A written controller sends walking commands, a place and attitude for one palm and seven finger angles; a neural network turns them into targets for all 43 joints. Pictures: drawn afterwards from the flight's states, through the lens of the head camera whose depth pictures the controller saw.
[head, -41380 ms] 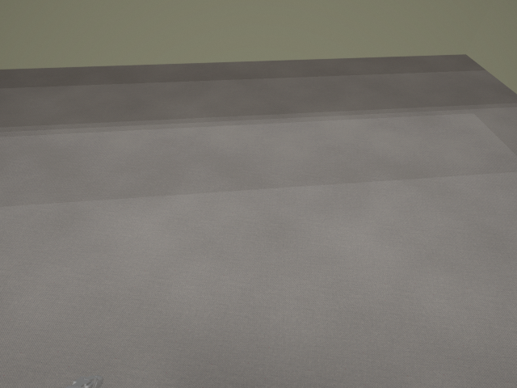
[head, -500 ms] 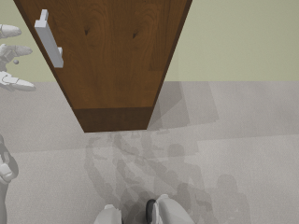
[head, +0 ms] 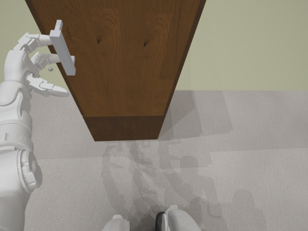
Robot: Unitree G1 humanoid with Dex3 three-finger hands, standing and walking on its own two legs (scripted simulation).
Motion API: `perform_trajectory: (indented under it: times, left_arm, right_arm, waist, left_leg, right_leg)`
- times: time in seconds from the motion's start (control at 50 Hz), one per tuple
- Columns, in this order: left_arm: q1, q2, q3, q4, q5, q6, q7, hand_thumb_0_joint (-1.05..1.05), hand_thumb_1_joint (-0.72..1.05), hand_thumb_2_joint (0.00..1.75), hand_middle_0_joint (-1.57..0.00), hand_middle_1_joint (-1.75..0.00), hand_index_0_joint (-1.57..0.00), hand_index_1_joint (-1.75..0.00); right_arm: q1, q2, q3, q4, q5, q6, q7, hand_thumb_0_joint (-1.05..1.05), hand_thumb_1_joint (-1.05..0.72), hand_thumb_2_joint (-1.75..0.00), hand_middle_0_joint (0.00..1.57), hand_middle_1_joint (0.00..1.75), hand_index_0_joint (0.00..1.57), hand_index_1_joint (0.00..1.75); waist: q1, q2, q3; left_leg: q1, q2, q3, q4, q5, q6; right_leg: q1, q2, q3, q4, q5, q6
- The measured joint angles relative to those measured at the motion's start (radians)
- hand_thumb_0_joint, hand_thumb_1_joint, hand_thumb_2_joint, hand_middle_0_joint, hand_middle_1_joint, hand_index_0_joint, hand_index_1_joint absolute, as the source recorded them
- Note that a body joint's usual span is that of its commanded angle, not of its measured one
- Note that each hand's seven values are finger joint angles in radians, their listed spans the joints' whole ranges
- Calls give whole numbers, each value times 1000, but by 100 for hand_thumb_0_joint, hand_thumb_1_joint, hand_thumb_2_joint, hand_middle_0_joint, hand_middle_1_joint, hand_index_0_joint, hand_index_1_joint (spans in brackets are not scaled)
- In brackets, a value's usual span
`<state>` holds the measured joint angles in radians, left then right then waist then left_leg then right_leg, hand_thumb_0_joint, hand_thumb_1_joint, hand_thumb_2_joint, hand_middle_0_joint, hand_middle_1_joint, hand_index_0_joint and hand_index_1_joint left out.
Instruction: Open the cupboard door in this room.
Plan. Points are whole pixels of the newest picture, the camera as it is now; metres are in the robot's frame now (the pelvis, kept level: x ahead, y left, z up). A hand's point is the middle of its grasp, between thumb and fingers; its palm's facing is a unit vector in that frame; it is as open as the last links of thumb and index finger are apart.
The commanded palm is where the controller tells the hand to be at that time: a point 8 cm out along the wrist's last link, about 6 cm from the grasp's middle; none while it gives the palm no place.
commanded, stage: slide the fingers in behind the handle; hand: left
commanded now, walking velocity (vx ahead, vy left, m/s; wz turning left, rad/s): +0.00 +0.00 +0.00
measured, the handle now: (65, 49) +0.56 +0.20 +0.09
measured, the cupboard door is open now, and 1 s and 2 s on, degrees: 0 0 3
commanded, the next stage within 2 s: close the thumb around the handle in 0.86 s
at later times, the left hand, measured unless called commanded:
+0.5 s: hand (60, 69) +0.49 +0.20 +0.09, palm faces +0.02 -1.00 -0.01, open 14.0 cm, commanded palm +0.47 +0.24 +0.08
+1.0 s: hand (67, 69) +0.49 +0.19 +0.08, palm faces +0.00 -1.00 -0.02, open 13.9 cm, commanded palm +0.47 +0.23 +0.08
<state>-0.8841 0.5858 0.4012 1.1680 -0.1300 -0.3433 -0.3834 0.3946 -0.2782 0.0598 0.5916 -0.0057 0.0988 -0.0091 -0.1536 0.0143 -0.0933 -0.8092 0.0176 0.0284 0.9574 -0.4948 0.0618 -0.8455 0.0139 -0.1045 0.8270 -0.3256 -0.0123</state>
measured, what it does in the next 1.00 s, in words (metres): stands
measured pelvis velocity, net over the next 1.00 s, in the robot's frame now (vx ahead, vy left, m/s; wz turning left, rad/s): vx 0.00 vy -0.01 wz -0.01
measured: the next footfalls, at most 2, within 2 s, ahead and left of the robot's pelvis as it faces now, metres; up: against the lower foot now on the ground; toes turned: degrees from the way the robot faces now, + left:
none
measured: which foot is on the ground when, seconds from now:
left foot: down 0.00-1.00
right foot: down 0.00-1.00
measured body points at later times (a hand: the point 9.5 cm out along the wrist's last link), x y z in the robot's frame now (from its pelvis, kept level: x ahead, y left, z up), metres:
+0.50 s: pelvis +0.00 -0.02 +0.00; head +0.12 +0.00 +0.44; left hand +0.48 +0.26 +0.09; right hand +0.00 -0.29 -0.10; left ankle -0.03 +0.07 -0.69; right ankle +0.03 -0.12 -0.69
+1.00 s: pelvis +0.00 -0.01 +0.00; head +0.12 +0.01 +0.44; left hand +0.49 +0.25 +0.09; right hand +0.01 -0.27 -0.11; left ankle -0.03 +0.07 -0.69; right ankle +0.03 -0.12 -0.69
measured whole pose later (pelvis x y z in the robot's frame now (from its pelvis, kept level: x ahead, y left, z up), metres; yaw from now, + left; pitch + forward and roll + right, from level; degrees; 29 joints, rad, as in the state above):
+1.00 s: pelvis +0.00 -0.01 +0.00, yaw -1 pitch +19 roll -3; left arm -0.85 0.52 0.40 1.14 -0.12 -0.38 -0.30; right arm 0.41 -0.27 0.05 0.59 -0.01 0.08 0.00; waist -0.15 0.02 -0.09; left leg -0.78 0.02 0.05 0.94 -0.49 0.05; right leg -0.84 0.02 -0.09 0.83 -0.33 -0.03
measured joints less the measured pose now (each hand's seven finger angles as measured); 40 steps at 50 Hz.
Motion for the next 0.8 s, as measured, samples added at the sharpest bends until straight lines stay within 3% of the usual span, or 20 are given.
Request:
perform_trajectory:
  times: [0.12,0.24,0.36,0.58,0.8]
  left_arm:
    - [5,-5,24,3,24,-8,36,-2,-50,30,-30,-120,-30,-120]
    - [32,-5,40,-22,15,-18,37,-2,-49,30,-30,-120,-30,-120]
    - [54,-20,28,-35,-7,-16,36,-2,-50,30,-30,-120,-30,-120]
    - [51,-42,-4,-34,-9,-23,75,-2,-50,30,-25,-118,-27,-119]
    - [17,-46,-16,-3,2,-28,59,-2,-50,30,-27,-119,-29,-120]
  right_arm:
    - [0,2,1,-15,-1,-1,4,0,-91,-89,20,30,20,30]
    - [17,3,-1,-17,3,4,6,0,-91,-89,20,30,20,30]
    - [27,-2,-5,-3,7,6,5,0,-91,-89,20,30,20,30]
    - [13,-11,-20,7,5,-14,4,0,-91,-89,20,30,20,30]
    - [-2,-6,-12,7,3,-24,2,0,-91,-89,20,29,20,30]
  waist:
    - [-13,2,3]
    - [-10,2,7]
    - [-2,3,5]
    - [6,-1,2]
    - [3,-1,4]
  left_leg:
    - [2,7,11,-2,-1,-4]
    - [14,13,19,-14,2,-9]
    - [32,14,16,-30,7,-14]
    - [36,9,9,-34,13,-18]
    - [23,4,7,-23,10,-15]
  right_leg:
    - [-8,7,11,8,-1,-6]
    - [-4,14,18,3,1,-12]
    - [13,16,17,-8,3,-17]
    - [18,11,10,-7,2,-21]
    - [7,6,9,5,-3,-18]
